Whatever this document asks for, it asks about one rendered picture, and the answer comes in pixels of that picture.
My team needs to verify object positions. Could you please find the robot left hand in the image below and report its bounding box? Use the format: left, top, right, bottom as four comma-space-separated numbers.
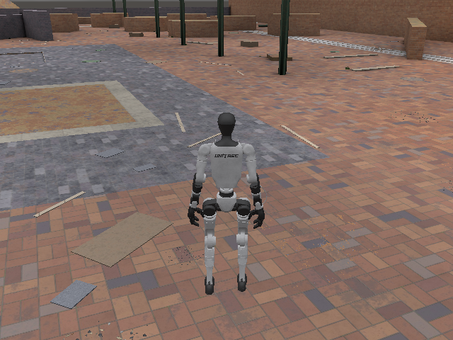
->
188, 207, 205, 227

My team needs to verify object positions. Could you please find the robot left forearm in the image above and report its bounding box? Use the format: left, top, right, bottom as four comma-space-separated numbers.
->
189, 173, 202, 208

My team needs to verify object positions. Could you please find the robot right upper arm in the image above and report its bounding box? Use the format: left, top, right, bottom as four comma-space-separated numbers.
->
241, 143, 257, 183

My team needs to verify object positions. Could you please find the robot left upper arm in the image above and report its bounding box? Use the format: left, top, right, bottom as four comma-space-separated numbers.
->
195, 143, 212, 183

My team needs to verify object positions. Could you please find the robot right hand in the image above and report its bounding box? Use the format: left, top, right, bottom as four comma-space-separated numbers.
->
248, 208, 265, 229

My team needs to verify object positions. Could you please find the robot head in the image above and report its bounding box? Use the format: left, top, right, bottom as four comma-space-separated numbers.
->
214, 113, 238, 147

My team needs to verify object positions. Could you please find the robot right forearm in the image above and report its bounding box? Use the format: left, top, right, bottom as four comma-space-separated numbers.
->
250, 173, 263, 210

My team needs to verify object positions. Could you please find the left robot thigh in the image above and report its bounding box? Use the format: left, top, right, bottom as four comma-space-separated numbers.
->
202, 198, 217, 249

